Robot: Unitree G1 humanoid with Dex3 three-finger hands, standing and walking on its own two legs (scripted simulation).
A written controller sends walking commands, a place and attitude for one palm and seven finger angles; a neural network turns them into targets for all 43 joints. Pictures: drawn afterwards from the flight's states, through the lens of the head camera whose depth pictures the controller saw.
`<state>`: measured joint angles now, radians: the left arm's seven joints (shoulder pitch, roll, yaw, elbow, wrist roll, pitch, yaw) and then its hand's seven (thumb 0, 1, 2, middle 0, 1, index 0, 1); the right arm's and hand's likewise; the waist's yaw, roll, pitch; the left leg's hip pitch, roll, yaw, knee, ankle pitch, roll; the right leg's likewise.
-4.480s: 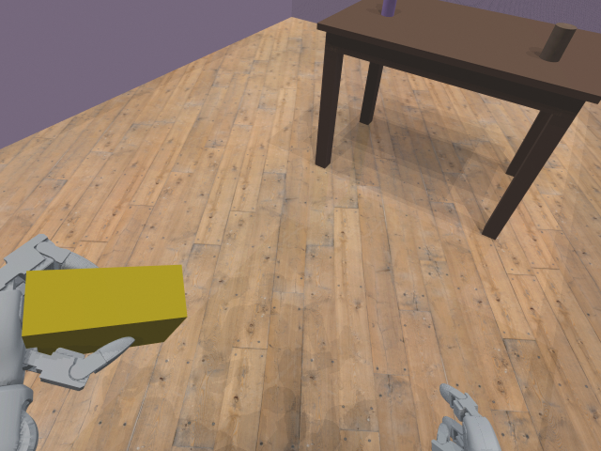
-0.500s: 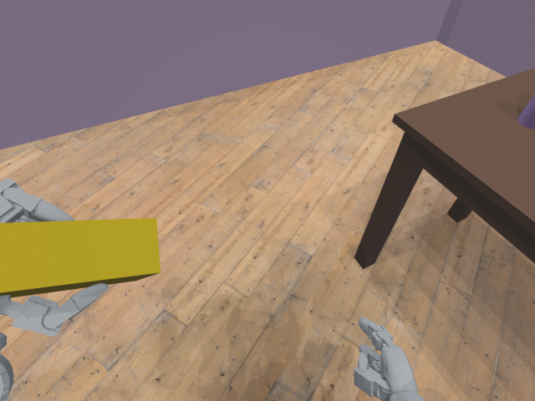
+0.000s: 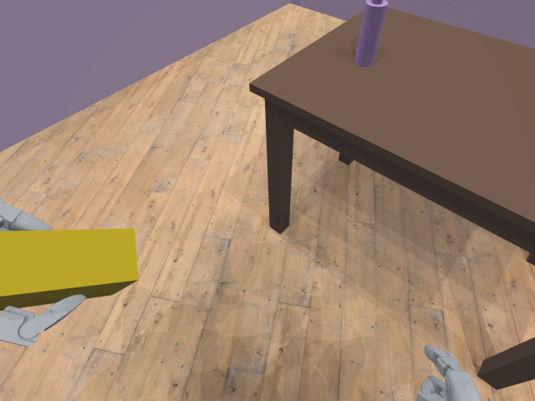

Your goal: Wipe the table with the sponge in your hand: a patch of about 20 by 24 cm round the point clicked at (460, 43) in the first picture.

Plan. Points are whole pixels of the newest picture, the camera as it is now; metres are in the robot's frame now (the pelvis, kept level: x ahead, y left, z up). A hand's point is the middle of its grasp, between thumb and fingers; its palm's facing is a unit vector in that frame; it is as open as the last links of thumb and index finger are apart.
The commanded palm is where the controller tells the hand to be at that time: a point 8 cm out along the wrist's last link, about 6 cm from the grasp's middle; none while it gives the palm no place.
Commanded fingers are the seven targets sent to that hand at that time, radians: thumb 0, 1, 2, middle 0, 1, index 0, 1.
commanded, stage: turn to face it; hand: left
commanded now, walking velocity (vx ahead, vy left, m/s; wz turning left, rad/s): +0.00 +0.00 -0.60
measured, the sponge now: (81, 268) +0.23 +0.21 +0.16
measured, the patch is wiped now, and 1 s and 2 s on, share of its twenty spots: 0.00 0.00 0.00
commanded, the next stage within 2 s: take the last steps up to it in 1.74 s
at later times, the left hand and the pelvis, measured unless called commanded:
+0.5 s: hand (133, 298) +0.20 +0.15 +0.16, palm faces +0.17 -0.87 -0.47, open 9.9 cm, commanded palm +0.15 +0.20 +0.18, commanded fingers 0.00 0.10 1.30 -1.20 -1.60 -1.20 -1.60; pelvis -0.09 -0.02 -0.02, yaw -18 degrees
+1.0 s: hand (187, 345) +0.16 +0.08 +0.16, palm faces -0.08 -0.92 -0.39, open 9.9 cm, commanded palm +0.14 +0.12 +0.18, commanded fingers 0.00 0.10 1.30 -1.20 -1.60 -1.20 -1.60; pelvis -0.16 -0.01 -0.01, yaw -36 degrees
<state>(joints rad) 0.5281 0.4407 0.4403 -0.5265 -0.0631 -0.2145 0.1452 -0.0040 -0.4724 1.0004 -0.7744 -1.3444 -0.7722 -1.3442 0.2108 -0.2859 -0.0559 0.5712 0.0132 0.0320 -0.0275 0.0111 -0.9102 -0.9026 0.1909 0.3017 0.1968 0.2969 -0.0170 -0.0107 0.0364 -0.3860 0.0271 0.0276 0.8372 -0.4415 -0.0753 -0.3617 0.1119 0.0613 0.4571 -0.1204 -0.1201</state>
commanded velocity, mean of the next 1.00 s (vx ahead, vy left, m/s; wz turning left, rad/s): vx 0.00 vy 0.00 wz -0.60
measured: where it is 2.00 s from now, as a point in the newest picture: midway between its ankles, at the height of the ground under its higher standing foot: outside the picture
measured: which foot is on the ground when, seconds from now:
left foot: up 0.00-0.16, down 0.18-0.48, up 0.50-0.80, down 0.82-1.00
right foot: down 0.00-0.20, up 0.22-0.46, down 0.48-0.84, up 0.86-1.00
